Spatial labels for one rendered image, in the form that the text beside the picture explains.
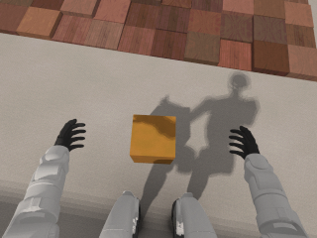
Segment robot left forearm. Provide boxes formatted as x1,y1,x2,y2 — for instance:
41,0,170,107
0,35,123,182
2,145,70,238

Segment left robot hand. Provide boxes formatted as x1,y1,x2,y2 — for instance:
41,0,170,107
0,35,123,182
54,118,86,151

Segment robot left thigh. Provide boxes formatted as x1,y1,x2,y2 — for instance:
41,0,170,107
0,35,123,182
99,195,140,238

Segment right robot foot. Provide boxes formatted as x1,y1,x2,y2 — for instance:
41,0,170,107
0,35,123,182
171,201,184,238

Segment robot right forearm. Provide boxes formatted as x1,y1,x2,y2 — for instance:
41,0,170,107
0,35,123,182
244,153,310,238

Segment right robot hand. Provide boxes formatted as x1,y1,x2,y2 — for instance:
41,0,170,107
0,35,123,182
229,126,260,159

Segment robot left upper arm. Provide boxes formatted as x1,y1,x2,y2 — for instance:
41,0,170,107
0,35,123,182
5,222,59,238

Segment carton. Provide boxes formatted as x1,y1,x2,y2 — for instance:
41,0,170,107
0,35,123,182
130,114,176,165

